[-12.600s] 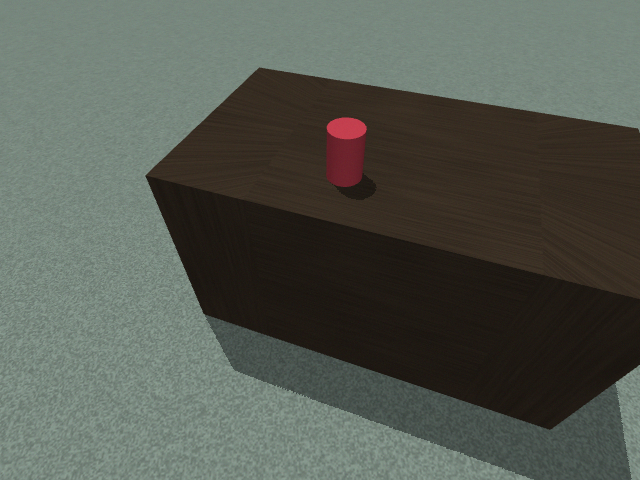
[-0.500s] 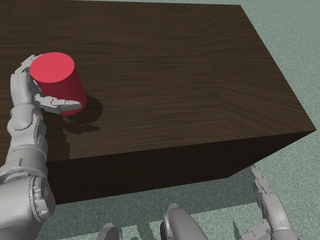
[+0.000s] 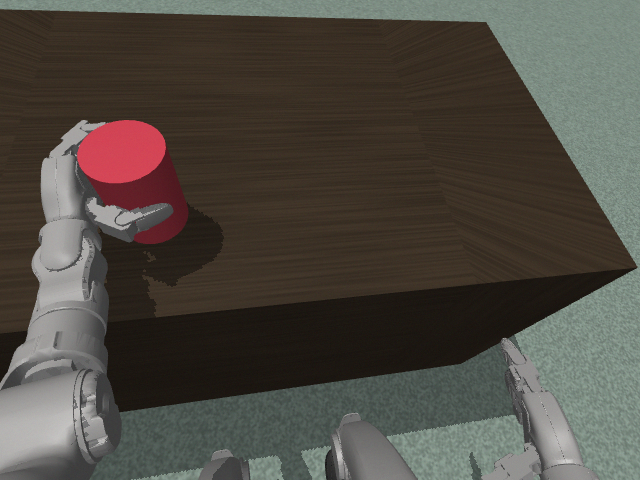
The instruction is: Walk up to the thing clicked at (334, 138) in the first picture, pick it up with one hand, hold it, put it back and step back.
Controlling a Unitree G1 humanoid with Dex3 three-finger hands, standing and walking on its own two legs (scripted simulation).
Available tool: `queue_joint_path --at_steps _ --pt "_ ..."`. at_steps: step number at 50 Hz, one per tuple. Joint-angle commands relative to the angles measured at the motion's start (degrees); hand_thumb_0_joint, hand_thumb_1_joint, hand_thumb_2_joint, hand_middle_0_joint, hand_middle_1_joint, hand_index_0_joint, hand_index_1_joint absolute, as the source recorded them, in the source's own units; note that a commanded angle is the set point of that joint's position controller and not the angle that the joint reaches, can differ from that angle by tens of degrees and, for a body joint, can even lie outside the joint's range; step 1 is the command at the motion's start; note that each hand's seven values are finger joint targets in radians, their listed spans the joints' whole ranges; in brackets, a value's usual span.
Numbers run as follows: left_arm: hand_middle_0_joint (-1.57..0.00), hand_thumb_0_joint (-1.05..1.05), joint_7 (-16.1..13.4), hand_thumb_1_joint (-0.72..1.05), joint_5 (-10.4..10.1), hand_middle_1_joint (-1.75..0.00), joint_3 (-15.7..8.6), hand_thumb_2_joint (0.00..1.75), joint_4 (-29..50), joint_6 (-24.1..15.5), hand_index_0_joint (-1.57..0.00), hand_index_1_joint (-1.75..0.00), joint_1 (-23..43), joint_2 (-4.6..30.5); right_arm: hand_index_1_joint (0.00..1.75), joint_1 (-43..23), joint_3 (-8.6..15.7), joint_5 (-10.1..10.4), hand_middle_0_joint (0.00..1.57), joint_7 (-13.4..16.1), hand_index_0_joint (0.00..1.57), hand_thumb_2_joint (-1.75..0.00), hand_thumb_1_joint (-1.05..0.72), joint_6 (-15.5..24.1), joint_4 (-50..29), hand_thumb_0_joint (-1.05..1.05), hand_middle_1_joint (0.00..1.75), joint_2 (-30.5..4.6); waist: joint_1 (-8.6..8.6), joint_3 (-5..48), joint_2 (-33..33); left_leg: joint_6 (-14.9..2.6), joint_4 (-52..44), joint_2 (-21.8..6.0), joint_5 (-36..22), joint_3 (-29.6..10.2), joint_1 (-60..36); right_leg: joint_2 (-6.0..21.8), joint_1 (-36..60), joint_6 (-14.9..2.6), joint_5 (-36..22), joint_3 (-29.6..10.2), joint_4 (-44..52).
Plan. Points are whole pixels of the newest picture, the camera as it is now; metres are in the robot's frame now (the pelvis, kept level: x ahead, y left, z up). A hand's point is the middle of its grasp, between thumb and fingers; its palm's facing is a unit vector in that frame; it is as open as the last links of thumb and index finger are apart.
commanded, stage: settle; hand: left
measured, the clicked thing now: (140, 186) +0.50 +0.15 +0.04
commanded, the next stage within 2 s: lift in 0.72 s
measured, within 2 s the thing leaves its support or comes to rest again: neither
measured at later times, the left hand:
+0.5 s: hand (111, 157) +0.50 +0.17 +0.10, palm faces +0.08 -1.00 +0.02, open 11.9 cm
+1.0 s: hand (99, 136) +0.50 +0.17 +0.13, palm faces +0.06 -1.00 +0.01, open 11.9 cm
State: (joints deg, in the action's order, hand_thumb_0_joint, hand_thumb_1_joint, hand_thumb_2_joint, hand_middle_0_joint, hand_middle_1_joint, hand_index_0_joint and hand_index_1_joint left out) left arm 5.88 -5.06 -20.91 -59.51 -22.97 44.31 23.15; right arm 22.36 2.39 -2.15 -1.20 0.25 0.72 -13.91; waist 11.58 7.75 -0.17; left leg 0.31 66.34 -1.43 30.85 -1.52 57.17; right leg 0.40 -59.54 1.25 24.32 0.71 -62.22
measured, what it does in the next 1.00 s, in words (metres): stands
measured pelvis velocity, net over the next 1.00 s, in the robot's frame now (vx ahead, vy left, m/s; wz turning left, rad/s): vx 0.01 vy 0.00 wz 0.00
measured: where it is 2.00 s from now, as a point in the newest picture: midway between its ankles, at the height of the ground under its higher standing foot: outside the picture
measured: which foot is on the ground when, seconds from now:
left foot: down 0.00-1.00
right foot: down 0.00-1.00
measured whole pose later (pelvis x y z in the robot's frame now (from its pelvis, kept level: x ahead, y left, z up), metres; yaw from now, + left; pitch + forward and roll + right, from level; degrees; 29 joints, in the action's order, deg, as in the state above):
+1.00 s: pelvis +0.01 +0.00 +0.03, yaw +0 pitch +17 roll -1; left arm 7.4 -7.2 -19.5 -56.8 -16.0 44.9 22.6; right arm 20.4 3.4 -0.3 0.5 0.1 8.9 -13.9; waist 8.3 7.1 0.7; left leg 0.2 56.1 -1.3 27.9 -0.4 45.6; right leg 0.5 -48.6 1.3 21.8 -0.2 -53.0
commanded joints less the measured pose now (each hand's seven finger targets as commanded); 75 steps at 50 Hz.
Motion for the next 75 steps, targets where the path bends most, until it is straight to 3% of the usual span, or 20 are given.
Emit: queue_joint_path --at_steps 1,6,9,12,19,38,40,42,45,55,57,59,60,62,65,66,69,72,73,75 --pt "-1.32 0.00 -0.9 -0.10 0.0 -1.43 -1.8 1.29 16.5 -3.6 -1.31 -1.46 27.5 15.0 0.05 0.7 5.0 0.3 0.05 0.9 0.05 -0.06 0.51 2.8 -8.6 0.00 0.05 -8.3 -1.26 29.9 9.8 0.16 -10.2 0.9 -21.5 -0.2 -17.7 -1.3 18.9 -2.65 -17.0 0.5 6.7" --pt "-1.31 0.00 -0.6 -0.13 -0.6 -1.43 0.0 1.29 9.4 -1.3 -1.31 -1.46 23.1 10.4 0.05 1.2 5.5 0.6 0.05 1.0 0.05 -0.06 0.51 2.6 -7.4 0.00 0.05 -8.7 -0.27 25.8 6.3 0.18 -11.3 0.1 -23.2 -0.7 -19.0 -1.6 17.8 -2.78 -17.2 1.2 7.8" --pt "-1.31 0.00 -0.5 -0.14 -0.5 -1.43 -1.1 1.28 12.9 -1.3 -1.31 -1.46 26.0 12.8 0.05 0.1 5.6 0.7 0.05 1.1 0.05 -0.06 0.52 2.5 -5.7 0.00 0.05 -8.4 -1.49 25.9 6.8 -0.17 -12.1 0.8 -19.8 0.2 -17.2 -1.2 20.0 -2.47 -16.2 0.4 8.7" --pt "-1.32 0.00 -0.2 -0.12 -1.2 -1.45 0.2 1.30 11.6 -0.7 -1.33 -1.48 25.8 9.8 0.05 0.3 4.7 0.7 0.05 1.1 0.05 -0.06 0.52 3.0 -7.7 0.00 0.05 -7.5 -0.43 27.9 4.5 -0.50 -12.1 0.7 -21.0 0.4 -18.1 -1.1 22.0 -2.24 -18.1 0.3 9.2" --pt "-1.34 0.00 0.0 -0.13 -1.2 -1.48 -1.0 1.34 13.9 -0.9 -1.34 -1.51 27.9 13.6 0.05 0.4 4.9 1.0 0.05 1.7 0.05 -0.06 0.52 2.7 -4.9 0.00 0.05 -7.8 -1.91 29.1 5.7 -0.54 -13.0 1.2 -22.0 0.9 -18.9 -0.6 25.2 -2.09 -20.1 -0.3 10.1" --pt "-1.34 0.00 0.8 -0.13 -2.1 -1.49 0.1 1.35 16.3 1.0 -1.35 -1.51 29.9 12.4 0.05 -1.5 4.7 1.4 0.05 1.9 0.05 -0.06 0.53 3.1 -2.1 0.00 0.05 -7.7 -2.36 27.4 6.3 0.01 -15.8 0.7 -24.0 0.6 -23.6 -0.9 25.1 -2.46 -19.8 0.3 12.7" --pt "-1.34 0.00 1.1 -0.13 -2.3 -1.50 0.0 1.36 11.2 1.7 -1.35 -1.52 27.2 11.9 0.05 -1.6 5.2 1.6 0.05 2.1 0.05 -0.06 0.53 3.0 -0.4 0.00 0.05 -7.7 -2.19 25.4 4.9 -0.21 -15.9 0.8 -24.0 0.8 -22.0 -0.9 25.7 -2.28 -20.5 0.3 13.0" --pt "-1.33 0.00 0.9 -0.06 -2.1 -1.47 -1.4 1.29 15.7 1.5 -1.35 -1.48 29.3 15.4 0.05 -2.4 5.6 1.7 0.05 2.1 0.05 -0.06 0.52 3.1 -1.0 0.00 0.05 -8.6 -3.06 27.2 5.8 -0.25 -16.2 0.9 -24.0 0.8 -23.0 -0.7 26.9 -2.35 -20.5 0.1 13.1" --pt "-1.30 0.00 1.3 -0.03 -2.6 -1.44 0.7 1.27 15.4 2.2 -1.32 -1.45 27.1 11.0 0.05 -3.2 6.1 1.9 0.05 2.3 0.05 -0.06 0.52 3.4 -3.9 0.00 0.05 -9.1 -2.45 29.3 4.8 0.10 -16.6 0.4 -26.5 0.5 -26.4 -1.0 27.2 -2.51 -21.8 0.5 13.4" --pt "-1.26 0.00 0.5 0.00 -3.3 -1.42 1.7 1.28 25.6 4.8 -1.28 -1.42 25.0 10.8 0.05 -2.5 7.1 2.8 0.05 2.9 0.05 -0.06 0.53 3.0 0.0 0.00 0.05 -8.8 -5.17 28.0 5.9 0.32 -19.2 0.6 -28.4 1.0 -30.3 -0.8 30.2 -2.40 -22.7 0.4 15.8" --pt "-1.27 0.00 0.6 -0.05 -3.7 -1.43 4.0 1.27 22.3 6.7 -1.29 -1.43 19.3 6.7 0.05 -1.0 6.1 3.1 0.05 3.0 0.05 -0.06 0.53 2.8 1.5 0.00 0.05 -7.7 -5.21 25.4 3.1 -0.14 -19.4 0.8 -28.4 1.4 -28.5 -0.7 32.8 -2.03 -24.8 0.1 16.2" --pt "-1.26 0.00 -0.3 -0.05 -4.1 -1.42 0.9 1.26 28.2 7.3 -1.29 -1.42 20.1 11.3 0.05 -2.3 7.6 3.4 0.05 3.3 0.05 -0.06 0.53 2.8 2.9 0.00 0.05 -9.0 -6.84 24.6 3.9 -0.09 -20.4 1.2 -27.0 1.8 -27.7 -0.5 34.9 -1.99 -24.0 -0.2 16.9" --pt "-1.27 0.00 -0.3 -0.05 -4.2 -1.43 2.9 1.27 26.6 8.4 -1.29 -1.43 17.3 7.7 0.05 -1.3 6.7 3.5 0.05 3.3 0.05 -0.05 0.53 2.7 3.1 0.00 0.05 -8.0 -6.46 25.4 3.2 -0.13 -20.6 1.0 -28.3 1.7 -28.5 -0.4 35.7 -2.01 -25.3 -0.2 16.8" --pt "-1.27 0.00 -0.4 -0.09 -4.5 -1.42 3.8 1.26 31.5 9.4 -1.29 -1.43 18.0 6.8 0.05 -2.1 6.3 3.8 0.05 3.4 0.05 -0.06 0.53 2.8 2.8 0.00 0.05 -7.4 -6.61 26.5 3.5 -0.13 -20.7 1.0 -30.3 1.9 -30.8 -0.4 37.1 -1.79 -27.7 -0.2 17.1" --pt "-1.26 0.00 -1.1 -0.06 -5.0 -1.42 4.1 1.27 34.2 12.0 -1.28 -1.42 12.9 5.8 0.05 -3.2 7.0 4.4 0.05 3.7 0.05 -0.05 0.54 2.7 6.8 0.00 0.05 -7.6 -8.40 20.7 3.4 0.11 -22.5 1.1 -30.2 1.9 -31.2 -0.6 35.8 -2.03 -25.2 0.3 18.5" --pt "-1.27 0.00 -0.9 -0.07 -5.1 -1.42 5.4 1.26 32.3 13.2 -1.29 -1.43 10.8 2.8 0.05 -3.6 7.6 4.4 0.05 3.8 0.05 -0.05 0.54 2.9 6.1 0.00 0.05 -8.3 -7.48 20.2 1.8 0.24 -23.1 0.6 -31.0 1.5 -32.4 -0.9 34.8 -2.12 -25.0 0.6 18.8" --pt "-1.26 0.00 -1.8 -0.08 -4.9 -1.42 4.7 1.27 39.9 14.8 -1.28 -1.43 11.4 5.1 0.05 -2.4 7.2 4.7 0.05 3.9 0.05 -0.05 0.54 2.8 10.1 0.00 0.05 -7.5 -8.80 19.2 3.7 0.44 -24.1 0.7 -31.0 1.6 -33.7 -0.7 36.0 -2.14 -24.4 0.9 19.4" --pt "-1.28 0.00 -2.7 -0.09 -5.8 -1.44 4.7 1.29 44.2 17.1 -1.31 -1.45 10.1 3.4 0.05 -5.9 8.6 4.9 0.05 4.5 0.05 -0.05 0.54 3.6 9.1 0.00 0.05 -9.0 -8.74 17.8 -1.0 -0.24 -25.4 1.0 -27.4 2.0 -32.9 -0.5 39.0 -1.57 -23.4 0.8 20.8" --pt "-1.28 0.00 -2.9 -0.08 -5.6 -1.44 6.7 1.29 45.2 17.8 -1.30 -1.45 8.9 0.7 0.05 -4.6 6.2 4.9 0.05 4.4 0.05 -0.05 0.55 3.7 9.8 0.00 0.05 -6.3 -8.55 17.8 -0.3 -0.23 -25.5 1.1 -27.7 2.2 -34.1 -0.4 38.6 -1.44 -23.7 0.7 21.1" --pt "-1.28 0.00 -3.4 -0.10 -5.6 -1.44 5.7 1.29 47.6 19.0 -1.30 -1.45 7.2 2.5 0.05 -5.2 8.1 5.1 0.05 5.0 0.05 -0.05 0.54 4.0 11.2 0.00 0.05 -8.3 -9.09 16.8 1.0 0.10 -26.4 1.0 -27.8 2.0 -35.5 -0.5 38.5 -1.61 -22.4 1.1 21.5"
